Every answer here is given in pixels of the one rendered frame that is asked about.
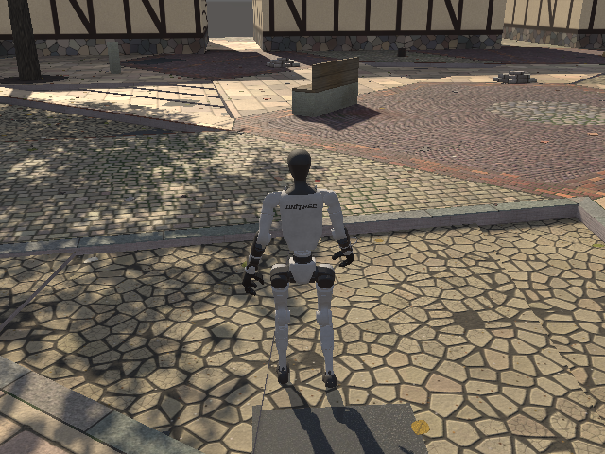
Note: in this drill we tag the right robot hand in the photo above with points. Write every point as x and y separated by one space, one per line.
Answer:
348 261

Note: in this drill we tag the left robot hand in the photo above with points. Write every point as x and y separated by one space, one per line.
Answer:
247 282

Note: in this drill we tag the robot right forearm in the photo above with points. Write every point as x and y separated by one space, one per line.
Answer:
345 244

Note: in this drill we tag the left robot upper arm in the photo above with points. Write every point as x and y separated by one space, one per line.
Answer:
271 200

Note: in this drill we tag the robot left forearm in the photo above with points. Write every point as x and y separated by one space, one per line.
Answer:
255 256

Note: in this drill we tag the robot left shin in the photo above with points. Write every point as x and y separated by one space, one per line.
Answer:
281 339

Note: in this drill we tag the left robot foot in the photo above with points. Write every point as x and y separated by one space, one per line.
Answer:
282 375

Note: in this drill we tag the right robot upper arm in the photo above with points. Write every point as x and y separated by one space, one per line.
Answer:
329 197

